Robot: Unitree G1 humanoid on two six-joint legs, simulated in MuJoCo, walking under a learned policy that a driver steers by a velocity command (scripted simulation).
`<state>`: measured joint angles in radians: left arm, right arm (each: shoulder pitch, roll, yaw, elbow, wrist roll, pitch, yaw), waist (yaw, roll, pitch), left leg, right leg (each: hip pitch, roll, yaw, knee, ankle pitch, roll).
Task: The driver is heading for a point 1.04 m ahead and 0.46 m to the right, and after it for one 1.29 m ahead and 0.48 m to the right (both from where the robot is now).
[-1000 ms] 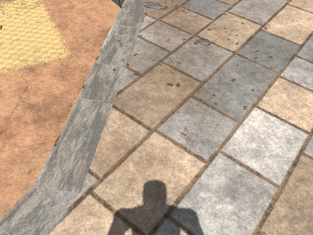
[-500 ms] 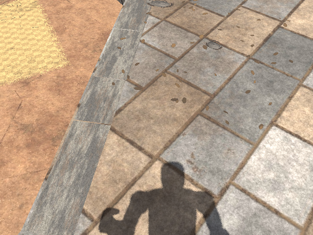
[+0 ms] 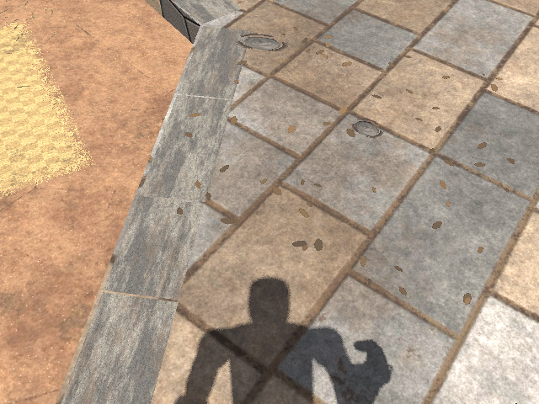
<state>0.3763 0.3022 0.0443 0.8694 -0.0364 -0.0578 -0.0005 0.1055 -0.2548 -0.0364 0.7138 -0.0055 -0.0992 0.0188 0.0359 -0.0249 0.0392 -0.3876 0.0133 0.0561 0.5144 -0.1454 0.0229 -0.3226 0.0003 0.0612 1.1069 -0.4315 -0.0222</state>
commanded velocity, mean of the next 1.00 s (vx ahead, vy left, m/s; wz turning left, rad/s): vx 0.50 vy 0.00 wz -0.55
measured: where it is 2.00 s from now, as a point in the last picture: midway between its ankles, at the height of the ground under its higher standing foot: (455, 257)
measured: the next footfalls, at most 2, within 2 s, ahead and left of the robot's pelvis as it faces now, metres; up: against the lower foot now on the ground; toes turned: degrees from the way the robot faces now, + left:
right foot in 0.42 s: +0.36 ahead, -0.17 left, +0.00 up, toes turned -17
left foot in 0.90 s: +0.70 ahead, -0.09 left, +0.00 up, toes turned -35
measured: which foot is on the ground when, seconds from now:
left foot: down 0.00-0.42, up 0.44-0.88, down 0.90-1.00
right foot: up 0.00-0.40, down 0.42-0.92, up 0.94-1.00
